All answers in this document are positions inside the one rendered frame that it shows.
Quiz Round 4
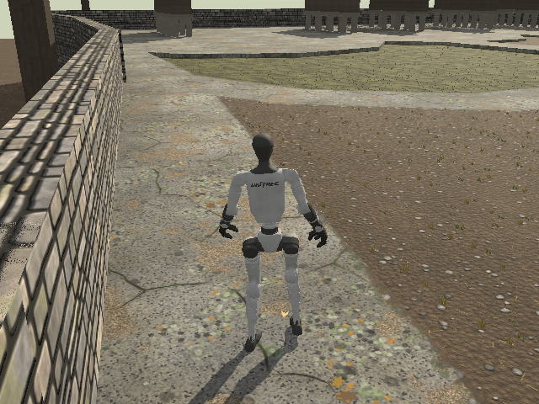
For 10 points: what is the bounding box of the robot right forearm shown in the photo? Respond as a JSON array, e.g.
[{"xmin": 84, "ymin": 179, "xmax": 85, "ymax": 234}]
[{"xmin": 304, "ymin": 201, "xmax": 323, "ymax": 232}]

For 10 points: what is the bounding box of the right robot thigh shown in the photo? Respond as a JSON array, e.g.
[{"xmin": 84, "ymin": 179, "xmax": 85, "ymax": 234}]
[{"xmin": 281, "ymin": 233, "xmax": 299, "ymax": 284}]

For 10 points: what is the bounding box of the right robot hand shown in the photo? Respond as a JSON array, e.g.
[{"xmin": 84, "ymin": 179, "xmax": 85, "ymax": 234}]
[{"xmin": 308, "ymin": 227, "xmax": 328, "ymax": 248}]

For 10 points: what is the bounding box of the robot left shin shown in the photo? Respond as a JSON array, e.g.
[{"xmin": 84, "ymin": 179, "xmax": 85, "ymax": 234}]
[{"xmin": 246, "ymin": 283, "xmax": 260, "ymax": 340}]

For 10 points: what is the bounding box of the left robot hand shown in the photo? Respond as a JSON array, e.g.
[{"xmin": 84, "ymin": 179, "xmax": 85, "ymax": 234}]
[{"xmin": 219, "ymin": 224, "xmax": 238, "ymax": 239}]

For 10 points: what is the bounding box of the robot left upper arm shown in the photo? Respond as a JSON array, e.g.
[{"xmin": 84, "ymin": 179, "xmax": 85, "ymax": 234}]
[{"xmin": 226, "ymin": 171, "xmax": 248, "ymax": 216}]

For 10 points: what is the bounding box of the robot left forearm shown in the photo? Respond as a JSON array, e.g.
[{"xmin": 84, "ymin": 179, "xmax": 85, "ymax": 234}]
[{"xmin": 220, "ymin": 203, "xmax": 234, "ymax": 228}]

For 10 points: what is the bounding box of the robot right upper arm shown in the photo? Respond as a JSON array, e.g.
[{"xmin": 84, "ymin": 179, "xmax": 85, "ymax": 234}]
[{"xmin": 282, "ymin": 168, "xmax": 311, "ymax": 215}]

